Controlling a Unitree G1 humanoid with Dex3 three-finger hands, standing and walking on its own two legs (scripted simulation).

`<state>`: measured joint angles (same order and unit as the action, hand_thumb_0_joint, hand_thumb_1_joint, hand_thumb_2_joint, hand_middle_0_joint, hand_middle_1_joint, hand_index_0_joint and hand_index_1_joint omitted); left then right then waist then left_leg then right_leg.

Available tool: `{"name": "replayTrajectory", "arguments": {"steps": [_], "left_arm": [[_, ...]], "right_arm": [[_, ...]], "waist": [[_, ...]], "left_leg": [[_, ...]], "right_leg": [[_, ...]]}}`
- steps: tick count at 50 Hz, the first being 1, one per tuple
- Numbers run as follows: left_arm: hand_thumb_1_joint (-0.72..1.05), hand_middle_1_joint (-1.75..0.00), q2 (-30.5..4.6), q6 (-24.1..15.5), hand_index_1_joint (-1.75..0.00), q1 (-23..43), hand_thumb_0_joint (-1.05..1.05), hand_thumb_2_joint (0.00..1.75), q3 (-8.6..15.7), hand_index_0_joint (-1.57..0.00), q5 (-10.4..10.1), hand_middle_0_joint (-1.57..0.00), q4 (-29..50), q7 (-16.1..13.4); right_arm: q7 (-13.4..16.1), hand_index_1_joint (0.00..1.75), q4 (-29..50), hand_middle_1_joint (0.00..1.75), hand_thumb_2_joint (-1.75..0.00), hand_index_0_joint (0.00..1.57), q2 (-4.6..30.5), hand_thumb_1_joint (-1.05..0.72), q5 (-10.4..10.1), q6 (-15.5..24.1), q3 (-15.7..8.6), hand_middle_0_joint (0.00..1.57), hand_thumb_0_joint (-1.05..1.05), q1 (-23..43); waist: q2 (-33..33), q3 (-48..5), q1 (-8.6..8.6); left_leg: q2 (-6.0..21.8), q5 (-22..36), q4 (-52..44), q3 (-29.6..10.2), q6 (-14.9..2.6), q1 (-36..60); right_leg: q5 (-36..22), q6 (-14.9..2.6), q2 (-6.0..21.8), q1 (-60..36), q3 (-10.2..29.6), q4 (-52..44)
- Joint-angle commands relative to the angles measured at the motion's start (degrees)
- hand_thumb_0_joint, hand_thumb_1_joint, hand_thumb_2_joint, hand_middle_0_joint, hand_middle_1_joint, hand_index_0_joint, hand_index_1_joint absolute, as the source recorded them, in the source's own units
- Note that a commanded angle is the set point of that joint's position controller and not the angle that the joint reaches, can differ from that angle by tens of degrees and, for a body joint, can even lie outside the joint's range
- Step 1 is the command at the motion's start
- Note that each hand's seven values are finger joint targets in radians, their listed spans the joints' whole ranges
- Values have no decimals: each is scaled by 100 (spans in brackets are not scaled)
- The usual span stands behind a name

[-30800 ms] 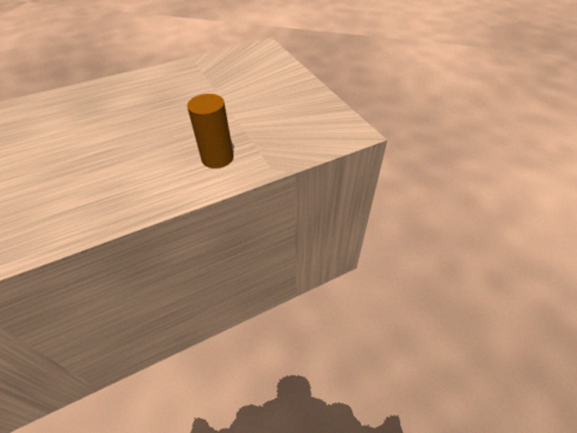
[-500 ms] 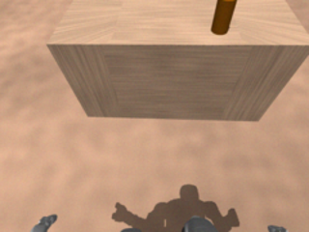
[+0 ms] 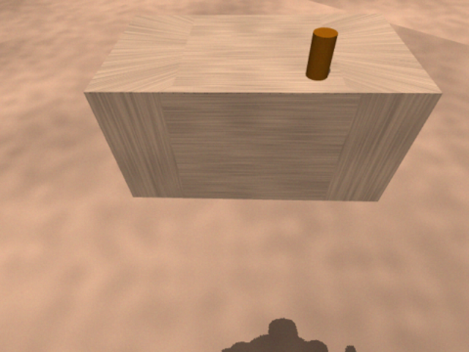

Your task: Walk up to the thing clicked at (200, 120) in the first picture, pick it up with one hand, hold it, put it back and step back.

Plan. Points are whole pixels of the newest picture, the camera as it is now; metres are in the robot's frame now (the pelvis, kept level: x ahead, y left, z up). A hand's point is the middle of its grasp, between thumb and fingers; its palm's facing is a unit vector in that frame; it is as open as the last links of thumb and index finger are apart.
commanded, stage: step back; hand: right
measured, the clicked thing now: (320, 55) +1.10 -0.28 -0.04
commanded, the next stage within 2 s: stand in 0.58 s
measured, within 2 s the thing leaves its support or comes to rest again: neither
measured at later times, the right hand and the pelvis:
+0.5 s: hand out of the picture +0.14 -0.25 -0.14, palm faces +0.02 +0.94 -0.34, open 7.4 cm; pelvis +0.03 +0.00 +0.01, yaw -1 degrees
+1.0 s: hand out of the picture +0.11 -0.25 -0.14, palm faces +0.02 +0.95 -0.32, open 7.4 cm; pelvis +0.02 +0.00 +0.02, yaw -1 degrees
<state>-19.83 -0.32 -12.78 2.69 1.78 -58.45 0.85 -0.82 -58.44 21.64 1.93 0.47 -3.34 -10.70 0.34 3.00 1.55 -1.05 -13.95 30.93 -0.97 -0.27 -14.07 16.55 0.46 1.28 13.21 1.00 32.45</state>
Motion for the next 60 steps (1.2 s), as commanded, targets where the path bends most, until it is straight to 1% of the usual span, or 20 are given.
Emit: {"name": "replayTrajectory", "arguments": {"steps": [1, 2, 5, 8, 10, 14, 16, 23, 26, 28, 29, 30, 33, 36, 41, 48, 52, 55, 59, 60], "left_arm": [[90, -30, -1201, -122, -30, 525, 0, 90, 215, -20, -90, -20, 426, -30], [90, -30, -1166, -143, -30, 448, 0, 90, 207, -20, -76, -20, 358, -33], [90, -30, -1202, -230, -30, 302, 0, 90, 225, -20, -83, -20, 181, -69], [90, -30, -1403, -256, -30, 503, 0, 90, 234, -20, -68, -20, 168, -90], [90, -30, -1376, -255, -30, 601, 0, 90, 215, -20, -97, -20, 140, -113], [90, -30, -1325, -245, -30, 653, 0, 90, 190, -20, -106, -20, 64, -148], [90, -30, -1344, -233, -30, 755, 0, 90, 199, -20, -102, -20, 65, -163], [90, -30, -1345, -195, -30, 980, 0, 90, 190, -20, -76, -20, 64, -173], [90, -30, -1306, -198, -30, 933, 0, 90, 186, -20, -86, -20, 32, -179], [90, -30, -1334, -192, -30, 1019, 0, 90, 178, -20, -79, -20, 52, -180], [90, -30, -1125, -186, -30, 1086, 0, 90, 69, -20, -174, -20, -14, -171], [90, -30, -1123, -171, -30, 1071, 0, 90, 70, -20, -188, -20, -3, -176], [90, -30, -1146, -154, -30, 1035, 0, 90, 51, -20, -180, -20, -61, -183], [90, -30, -1189, -139, -30, 1069, 0, 90, 45, -20, -155, -20, -117, -174], [90, -30, -1194, -128, -30, 1166, 0, 90, 12, -20, -134, -20, -200, -148], [90, -30, -1221, -175, -30, 1117, 0, 90, -19, -20, -130, -20, -272, -128], [90, -30, -1254, -161, -30, 1086, 0, 90, -27, -20, -122, -20, -299, -122], [90, -30, -1238, -165, -30, 958, 0, 90, -33, -20, -120, -20, -335, -106], [90, -30, -1286, -191, -30, 921, 0, 90, -23, -20, -113, -20, -314, -107], [90, -30, -1313, -183, -30, 918, 0, 90, -15, -20, -113, -20, -323, -104]], "right_arm": [[71, 30, 426, 30, -90, 20, 1378, -90, -2, 192, -240, 20, 0, 495], [62, 30, 440, 30, -90, 20, 1346, -90, 8, 177, -209, 20, 0, 623], [64, 30, 371, 30, -90, 20, 1106, -90, -33, 191, -137, 20, 0, 759], [75, 30, 270, 30, -90, 20, 1047, -90, -58, 179, -112, 20, 0, 624], [96, 30, 174, 30, -90, 20, 1019, -90, -62, 200, -115, 20, 0, 591], [112, 30, 87, 30, -90, 20, 977, -90, -96, 205, -111, 20, 0, 616], [123, 30, 53, 30, -90, 20, 956, -90, -101, 185, -116, 20, 0, 591], [113, 30, 27, 30, -90, 20, 942, -90, -70, 133, -116, 20, 0, 804], [112, 30, 26, 30, -90, 20, 936, -90, -81, 141, -116, 20, 0, 885], [119, 30, 28, 30, -90, 20, 950, -90, -77, 130, -124, 20, 0, 895], [133, 30, 17, 30, -90, 20, 999, -90, -135, 153, -41, 20, 0, 922], [141, 30, -12, 30, -90, 20, 1051, -90, -143, 170, -48, 20, 0, 853], [166, 30, -65, 30, -90, 20, 1058, -90, -161, 178, -25, 20, 0, 905], [173, 30, -92, 30, -90, 20, 1007, -90, -176, 167, 7, 20, 0, 931], [150, 30, -140, 30, -90, 20, 1002, -90, -166, 142, 43, 20, 0, 1052], [113, 30, -255, 30, -90, 20, 1028, -90, -162, 154, 58, 20, 0, 954], [83, 30, -295, 30, -90, 20, 993, -90, -139, 122, 62, 20, 0, 913], [63, 30, -321, 30, -90, 20, 1040, -90, -136, 121, 53, 20, 0, 872], [46, 30, -315, 30, -90, 20, 1018, -90, -135, 130, 55, 20, 0, 818], [51, 30, -333, 30, -90, 20, 1020, -90, -128, 124, 58, 20, 0, 743]], "waist": [[294, -26, -61], [332, 100, -2], [519, -194, 82], [236, -240, -76], [117, -368, -107], [-34, -562, -99], [-189, -599, -123], [-117, -472, -124], [-51, -653, -87], [0, -591, -116], [104, -640, -164], [132, -717, -170], [211, -928, -149], [128, -878, -163], [23, -512, -177], [-73, -443, -195], [-122, -149, -188], [-23, -104, -173], [-147, -187, -177], [-151, -81, -210]], "left_leg": [[1472, -2544, -1799, -1859, -752, -308], [1424, -2392, -1791, -1706, -733, -498], [928, -692, -1246, -926, -309, -419], [635, -410, -924, -583, -135, -278], [645, 426, -786, -498, -137, 30], [690, 1395, -601, -383, -214, 343], [675, 1503, -536, -314, -225, 316], [698, 1130, -660, -325, -249, 316], [717, 1610, -594, -273, -251, 481], [696, 1577, -632, -252, -227, 453], [836, 2458, -882, -517, -212, 780], [890, 2888, -928, -514, -191, 917], [899, 3360, -921, -453, -152, 1286], [871, 2949, -1113, -405, -107, 1304], [810, 1650, -1437, -430, -77, 979], [803, 1242, -1546, -451, -71, 936], [761, 370, -1684, -503, -53, 752], [763, 86, -1736, -561, -61, 687], [747, 182, -1638, -541, -85, 787], [742, -12, -1667, -569, -75, 694]], "right_leg": [[920, -228, -72, 250, 80, -43], [788, -236, -67, 59, 70, -137], [-154, -339, 150, -615, 344, -885], [-462, -453, 496, -622, 727, -1085], [-1014, -448, 532, -613, 673, -1012], [-1713, -388, 535, -740, 524, -901], [-1858, -376, 547, -851, 508, -863], [-1517, -360, 515, -677, 487, -901], [-2012, -327, 497, -855, 415, -837], [-1911, -321, 502, -845, 423, -851], [-2530, -193, 548, -824, 488, -913], [-2580, -146, 492, -878, 401, -884], [-2768, -127, 486, -1047, 340, -977], [-2544, -112, 504, -1108, 346, -1180], [-1678, -92, 525, -973, 422, -1526], [-1413, -109, 578, -899, 493, -1719], [-493, -111, 554, -553, 527, -1880], [-234, -117, 526, -452, 539, -1903], [-241, -131, 551, -378, 597, -1930], [-44, -129, 533, -272, 602, -1944]]}}
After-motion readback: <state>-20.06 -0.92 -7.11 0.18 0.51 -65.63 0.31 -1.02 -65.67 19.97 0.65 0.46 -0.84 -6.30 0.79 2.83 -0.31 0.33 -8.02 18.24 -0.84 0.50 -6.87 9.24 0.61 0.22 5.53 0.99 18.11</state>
